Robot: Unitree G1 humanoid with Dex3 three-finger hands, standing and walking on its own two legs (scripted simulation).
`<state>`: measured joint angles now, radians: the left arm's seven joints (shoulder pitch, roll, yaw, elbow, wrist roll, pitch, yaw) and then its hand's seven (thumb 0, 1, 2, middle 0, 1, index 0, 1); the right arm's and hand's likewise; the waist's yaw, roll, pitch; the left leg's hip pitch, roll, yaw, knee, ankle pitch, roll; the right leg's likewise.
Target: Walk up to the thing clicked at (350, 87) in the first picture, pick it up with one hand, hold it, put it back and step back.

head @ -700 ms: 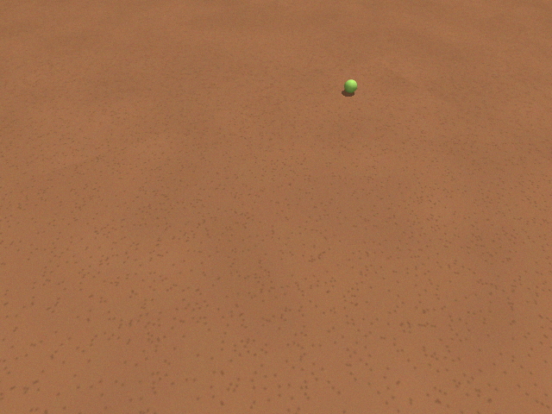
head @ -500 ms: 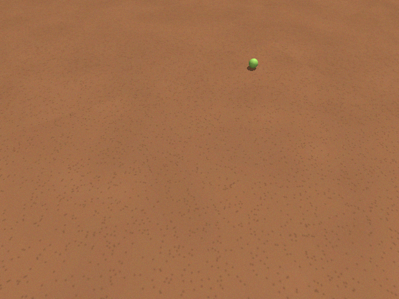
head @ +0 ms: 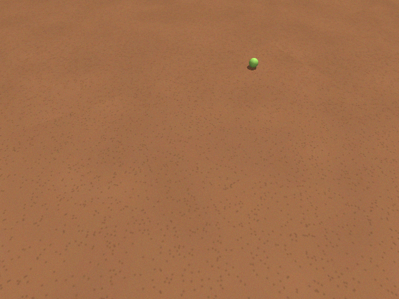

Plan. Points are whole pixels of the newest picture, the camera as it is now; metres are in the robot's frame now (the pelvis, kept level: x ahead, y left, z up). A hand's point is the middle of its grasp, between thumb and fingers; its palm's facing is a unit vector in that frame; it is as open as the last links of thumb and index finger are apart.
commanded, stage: stand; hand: left
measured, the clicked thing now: (253, 62) +2.17 -0.47 -0.74
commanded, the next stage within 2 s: walk up in 0.42 s
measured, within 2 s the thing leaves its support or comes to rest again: neither
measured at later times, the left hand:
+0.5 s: hand out of the picture +0.08 +0.26 -0.15, palm faces -0.10 -0.94 -0.34, open 7.3 cm
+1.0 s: hand (139, 218) +0.33 +0.16 -0.13, palm faces -0.38 -0.80 -0.47, open 7.3 cm
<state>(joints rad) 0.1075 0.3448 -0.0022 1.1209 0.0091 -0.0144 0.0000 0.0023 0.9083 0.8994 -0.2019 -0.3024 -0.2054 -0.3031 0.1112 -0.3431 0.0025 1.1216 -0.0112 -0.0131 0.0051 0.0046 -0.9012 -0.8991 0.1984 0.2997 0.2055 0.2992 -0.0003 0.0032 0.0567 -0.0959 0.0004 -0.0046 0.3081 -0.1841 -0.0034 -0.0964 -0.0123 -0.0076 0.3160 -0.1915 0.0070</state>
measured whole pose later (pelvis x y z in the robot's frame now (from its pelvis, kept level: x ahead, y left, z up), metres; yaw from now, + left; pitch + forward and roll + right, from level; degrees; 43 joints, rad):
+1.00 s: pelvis +0.20 -0.09 -0.01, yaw -28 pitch -2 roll -1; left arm 0.35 0.37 0.02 0.99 -0.01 -0.09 -0.02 0.00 0.90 0.90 -0.20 -0.30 -0.21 -0.30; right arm 0.06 -0.48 -0.05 0.84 -0.04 -0.02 0.17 0.01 -0.91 -0.90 0.19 0.30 0.20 0.30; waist 0.04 0.15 0.03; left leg -0.62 0.10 -0.04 0.99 -0.25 -0.02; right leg -0.17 -0.04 -0.02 0.48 -0.29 0.01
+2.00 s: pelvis +0.86 -0.20 -0.05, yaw -61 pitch +0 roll -2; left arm 0.39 0.45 0.04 0.89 0.04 -0.08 0.07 0.00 0.90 0.90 -0.21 -0.30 -0.22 -0.30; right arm 0.14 -0.49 -0.11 0.65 -0.06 0.04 0.15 0.00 -0.90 -0.90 0.20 0.30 0.21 0.30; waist 0.00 0.10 0.03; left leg -0.56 0.14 -0.07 0.83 -0.27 0.00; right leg -0.33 -0.15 0.06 0.76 -0.45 0.02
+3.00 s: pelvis +1.31 -0.20 -0.05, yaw -80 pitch -1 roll -2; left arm 0.30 0.40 0.03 0.81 0.02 -0.08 0.11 0.00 0.90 0.90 -0.21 -0.30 -0.21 -0.30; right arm 0.27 -0.44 -0.10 0.68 -0.08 0.12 0.06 0.01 -0.90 -0.90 0.20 0.30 0.21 0.30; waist -0.06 0.12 0.15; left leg -0.53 -0.01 0.02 1.18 -0.52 0.03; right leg -0.49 0.01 -0.12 0.81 -0.30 -0.06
